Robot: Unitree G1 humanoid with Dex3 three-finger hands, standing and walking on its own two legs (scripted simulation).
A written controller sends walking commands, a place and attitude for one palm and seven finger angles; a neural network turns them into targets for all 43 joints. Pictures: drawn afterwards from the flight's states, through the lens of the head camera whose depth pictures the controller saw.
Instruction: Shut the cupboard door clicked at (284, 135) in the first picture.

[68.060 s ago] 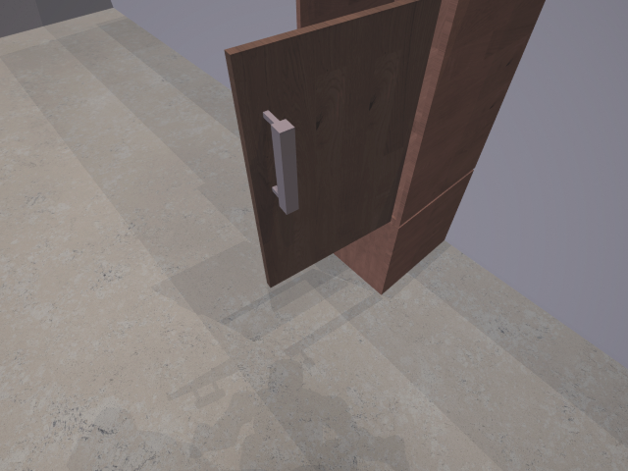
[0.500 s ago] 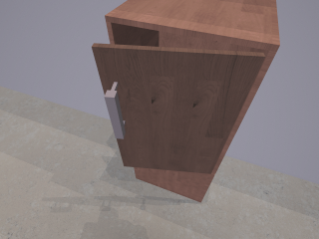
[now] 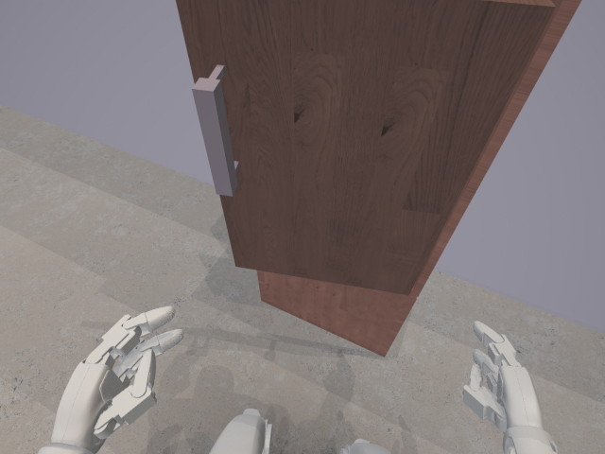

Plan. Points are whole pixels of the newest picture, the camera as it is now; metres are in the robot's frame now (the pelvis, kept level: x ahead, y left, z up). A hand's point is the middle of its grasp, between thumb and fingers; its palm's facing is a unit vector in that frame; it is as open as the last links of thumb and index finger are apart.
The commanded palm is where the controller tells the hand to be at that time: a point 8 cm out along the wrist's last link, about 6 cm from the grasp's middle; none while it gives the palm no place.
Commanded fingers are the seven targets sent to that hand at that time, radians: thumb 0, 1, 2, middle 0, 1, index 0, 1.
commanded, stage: raise the hand and make a fist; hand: left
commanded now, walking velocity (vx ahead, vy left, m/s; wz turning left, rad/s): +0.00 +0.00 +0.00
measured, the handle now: (223, 134) +0.50 +0.17 +0.15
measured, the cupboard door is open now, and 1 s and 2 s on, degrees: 15 15 15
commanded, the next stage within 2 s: bring the fist close to the handle in 1.50 s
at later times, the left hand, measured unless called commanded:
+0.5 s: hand (124, 339) +0.22 +0.22 +0.09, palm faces -0.06 -1.00 -0.03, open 3.8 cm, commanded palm +0.19 +0.26 +0.10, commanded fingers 0.00 0.90 0.90 -1.04 -1.22 -1.04 -1.22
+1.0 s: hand (94, 307) +0.23 +0.23 +0.14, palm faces -0.06 -1.00 -0.05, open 3.1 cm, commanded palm +0.21 +0.29 +0.14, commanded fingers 0.00 0.90 0.90 -1.30 -1.50 -1.30 -1.50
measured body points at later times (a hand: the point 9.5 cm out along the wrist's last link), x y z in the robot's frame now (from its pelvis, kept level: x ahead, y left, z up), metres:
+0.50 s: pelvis +0.01 +0.03 +0.03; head +0.06 +0.03 +0.47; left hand +0.22 +0.27 +0.09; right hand +0.16 -0.22 -0.06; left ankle +0.07 +0.12 -0.65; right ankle +0.00 -0.08 -0.65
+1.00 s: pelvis +0.01 +0.05 +0.05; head +0.03 +0.05 +0.50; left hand +0.23 +0.29 +0.14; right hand +0.21 -0.16 -0.01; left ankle +0.07 +0.12 -0.65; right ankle +0.00 -0.08 -0.65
